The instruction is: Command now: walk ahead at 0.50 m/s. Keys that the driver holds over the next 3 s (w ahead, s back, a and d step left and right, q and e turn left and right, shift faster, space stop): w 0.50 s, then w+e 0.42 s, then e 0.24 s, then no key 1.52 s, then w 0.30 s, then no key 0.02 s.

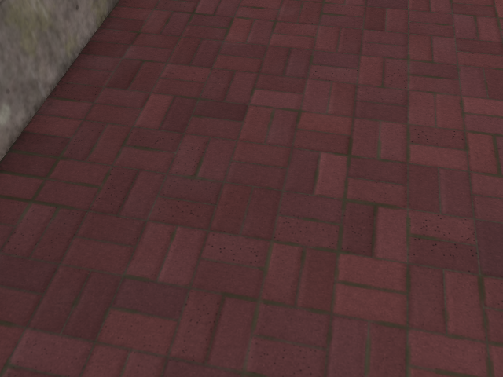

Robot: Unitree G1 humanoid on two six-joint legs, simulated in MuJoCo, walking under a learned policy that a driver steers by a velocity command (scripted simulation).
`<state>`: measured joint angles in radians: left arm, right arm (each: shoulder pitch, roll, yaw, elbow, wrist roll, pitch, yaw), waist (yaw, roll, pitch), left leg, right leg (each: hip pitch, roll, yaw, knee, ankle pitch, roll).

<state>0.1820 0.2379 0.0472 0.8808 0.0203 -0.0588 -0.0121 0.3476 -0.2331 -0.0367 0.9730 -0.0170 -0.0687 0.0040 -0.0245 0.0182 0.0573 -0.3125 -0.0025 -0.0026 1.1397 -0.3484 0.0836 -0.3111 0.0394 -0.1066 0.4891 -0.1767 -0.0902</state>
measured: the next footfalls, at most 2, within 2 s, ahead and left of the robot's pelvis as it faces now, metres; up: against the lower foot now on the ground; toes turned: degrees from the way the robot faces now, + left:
left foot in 0.42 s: +0.39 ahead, +0.12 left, +0.00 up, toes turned +4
right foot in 0.98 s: +0.66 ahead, -0.12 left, +0.00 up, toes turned -21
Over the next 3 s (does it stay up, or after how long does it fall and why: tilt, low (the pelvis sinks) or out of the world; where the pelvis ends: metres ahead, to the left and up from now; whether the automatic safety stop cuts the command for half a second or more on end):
stays up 0.77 -0.02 0.00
